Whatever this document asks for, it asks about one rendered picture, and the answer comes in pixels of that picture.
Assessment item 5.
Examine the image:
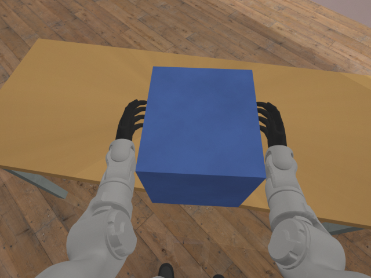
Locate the left robot upper arm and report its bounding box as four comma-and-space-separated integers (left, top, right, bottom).
35, 209, 137, 278

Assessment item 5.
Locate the robot left foot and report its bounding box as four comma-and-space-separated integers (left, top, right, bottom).
158, 263, 174, 278

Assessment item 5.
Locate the right robot forearm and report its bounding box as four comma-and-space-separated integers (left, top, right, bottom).
265, 145, 332, 236

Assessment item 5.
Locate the right robot upper arm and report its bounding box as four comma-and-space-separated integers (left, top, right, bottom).
268, 218, 371, 278

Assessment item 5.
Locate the left robot hand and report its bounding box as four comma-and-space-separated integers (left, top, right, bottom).
115, 99, 147, 141

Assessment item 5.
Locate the right robot hand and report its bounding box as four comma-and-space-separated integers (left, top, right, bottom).
257, 102, 287, 147

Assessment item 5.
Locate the carton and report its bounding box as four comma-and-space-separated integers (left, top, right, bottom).
135, 67, 266, 207

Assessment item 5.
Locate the left robot forearm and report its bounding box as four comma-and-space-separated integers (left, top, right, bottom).
66, 139, 136, 260

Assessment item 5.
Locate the table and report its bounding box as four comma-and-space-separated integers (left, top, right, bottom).
0, 38, 371, 235

